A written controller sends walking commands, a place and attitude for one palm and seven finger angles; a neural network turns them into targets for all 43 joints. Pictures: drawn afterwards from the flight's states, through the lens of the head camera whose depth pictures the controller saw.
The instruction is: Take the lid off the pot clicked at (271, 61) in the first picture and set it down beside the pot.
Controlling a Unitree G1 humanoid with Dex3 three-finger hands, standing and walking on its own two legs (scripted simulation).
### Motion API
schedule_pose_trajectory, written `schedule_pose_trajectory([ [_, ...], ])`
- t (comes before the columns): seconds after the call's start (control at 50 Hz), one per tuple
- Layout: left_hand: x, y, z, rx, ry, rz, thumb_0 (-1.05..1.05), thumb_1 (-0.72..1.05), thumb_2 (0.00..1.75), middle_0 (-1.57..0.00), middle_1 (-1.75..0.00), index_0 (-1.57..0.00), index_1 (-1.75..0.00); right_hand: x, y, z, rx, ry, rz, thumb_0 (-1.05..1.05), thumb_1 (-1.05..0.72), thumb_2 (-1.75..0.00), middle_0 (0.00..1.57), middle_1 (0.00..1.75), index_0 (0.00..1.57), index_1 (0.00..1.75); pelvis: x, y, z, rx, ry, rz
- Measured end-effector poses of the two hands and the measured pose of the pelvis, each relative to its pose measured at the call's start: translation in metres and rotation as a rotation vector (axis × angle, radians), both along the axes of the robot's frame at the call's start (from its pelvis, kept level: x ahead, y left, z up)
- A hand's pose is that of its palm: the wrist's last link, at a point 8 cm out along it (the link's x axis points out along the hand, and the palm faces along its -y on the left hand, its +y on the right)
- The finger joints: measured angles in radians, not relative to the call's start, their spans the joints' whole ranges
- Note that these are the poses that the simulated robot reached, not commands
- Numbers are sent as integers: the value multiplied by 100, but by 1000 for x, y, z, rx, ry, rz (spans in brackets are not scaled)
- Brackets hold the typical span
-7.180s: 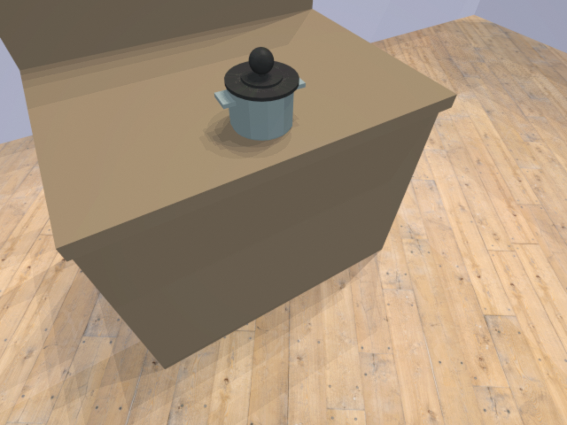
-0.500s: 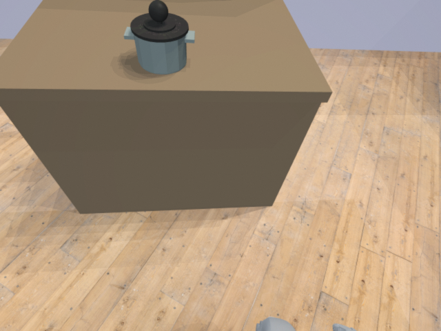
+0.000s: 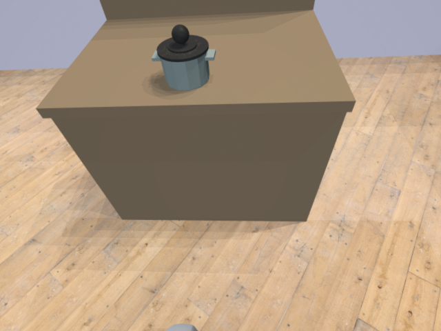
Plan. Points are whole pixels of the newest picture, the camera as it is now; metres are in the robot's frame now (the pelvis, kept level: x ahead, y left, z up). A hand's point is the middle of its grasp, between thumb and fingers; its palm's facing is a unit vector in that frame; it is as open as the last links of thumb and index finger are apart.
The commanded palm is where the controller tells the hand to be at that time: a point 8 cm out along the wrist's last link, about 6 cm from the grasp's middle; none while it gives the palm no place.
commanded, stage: take the last steps up to it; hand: left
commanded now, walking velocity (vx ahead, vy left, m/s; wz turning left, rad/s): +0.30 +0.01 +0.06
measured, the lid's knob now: (180, 34) +0.86 +0.16 +0.14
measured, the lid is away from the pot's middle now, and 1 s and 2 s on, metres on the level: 0.00 0.00 0.00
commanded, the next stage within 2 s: come to a stop and stand still in 1.02 s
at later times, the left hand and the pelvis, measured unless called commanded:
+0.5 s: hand out of the picture +0.10 +0.25 -0.18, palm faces +0.07 -0.98 -0.17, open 7.4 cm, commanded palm none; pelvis +0.11 +0.06 +0.00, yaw +0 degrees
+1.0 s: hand (163, 233) +0.38 +0.19 -0.16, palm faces +0.02 -0.97 -0.23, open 7.2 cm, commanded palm none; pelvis +0.31 +0.00 +0.00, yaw +0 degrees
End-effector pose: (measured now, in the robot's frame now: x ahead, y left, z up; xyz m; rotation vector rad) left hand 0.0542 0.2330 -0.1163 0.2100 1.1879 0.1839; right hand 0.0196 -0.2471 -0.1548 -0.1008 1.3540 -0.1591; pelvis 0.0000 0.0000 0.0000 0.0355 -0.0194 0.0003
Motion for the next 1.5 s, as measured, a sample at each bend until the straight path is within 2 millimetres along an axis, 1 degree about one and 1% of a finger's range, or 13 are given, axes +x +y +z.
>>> schedule_pose_trajectory([
  [0.1, -43, 7, -6, -25, 90, 75, 0, 91, 90, -20, -30, -20, -30, 27, 5, 10, -14, -18, 51, 1, -91, -90, 19, 30, 19, 30, 10, 6, 4, -1, 10, 17],
  [0.2, -87, 19, -16, -65, 234, 145, 0, 91, 90, -20, -30, -20, -30, 75, 28, 19, -32, -90, 106, 1, -91, -90, 19, 30, 19, 30, 27, 23, 2, -14, 19, 20],
  [0.3, -105, 39, -37, -110, 367, 176, 0, 91, 90, -20, -30, -20, -30, 116, 60, 17, -60, -187, 123, 1, -91, -90, 19, 30, 19, 30, 51, 48, -13, -36, 18, 13],
  [0.38, -66, 53, -37, -116, 360, 137, 1, 91, 90, -20, -30, -20, -29, 112, 77, 21, -60, -165, 79, 0, -92, -90, 20, 30, 20, 30, 73, 57, -7, -30, 15, 4],
  [0.54, 83, 63, -30, -94, 131, 53, 1, 91, 90, -19, -30, -20, -29, 76, 80, 18, -49, 50, 5, 0, -93, -90, 20, 30, 20, 30, 124, 59, -1, -15, 21, 4],
  [0.68, 227, 38, -26, -69, -2, -72, 0, 91, 90, -19, -30, -20, -29, 66, 77, 4, 4, 221, -83, 0, -91, -90, 20, 30, 20, 30, 185, 39, -13, -4, 26, -12],
  [0.78, 306, 12, -31, -42, -111, -105, 0, 91, 90, -20, -30, -20, -29, 93, 58, -15, 42, 305, -108, 0, -91, -90, 20, 30, 20, 30, 234, 13, -31, -15, 13, -8],
  [0.9, 314, -7, -23, -51, -37, -58, 0, 91, 90, -20, -30, -20, -29, 200, 27, -11, 10, 153, -68, 1, -91, -90, 20, 30, 20, 30, 274, 2, -14, -38, 10, -7],
  [0.98, 313, -1, -17, -30, 10, -9, -1, 94, 90, -20, -30, -20, -30, 280, 19, -1, -4, 9, -32, 1, -91, -90, 19, 30, 19, 30, 301, -1, -5, -34, 23, -5],
  [1.2, 299, 14, -42, -102, 179, 111, 0, 92, 90, -20, -30, -20, -30, 444, 45, 15, -44, -204, 98, 0, -92, -90, 19, 30, 19, 30, 377, 23, -11, -59, 7, -6],
  [1.28, 301, 14, -49, -113, 245, 116, 0, 91, 90, -20, -30, -20, -29, 468, 63, 19, -46, -212, 109, 0, -92, -90, 19, 30, 19, 30, 392, 29, -11, -26, -4, -21],
  [1.36, 312, 15, -43, -102, 265, 99, 0, 91, 90, -20, -30, -20, -29, 468, 71, 18, -35, -190, 84, 0, -91, -90, 20, 30, 20, 30, 390, 29, -6, -31, -4, -16],
  [1.5, 334, 22, -33, -26, 191, 76, 0, 91, 90, -20, -30, -20, -29, 445, 31, 13, -59, -146, 48, -2, -93, -90, 20, 30, 20, 30, 370, 8, -7, -35, 5, -27],
])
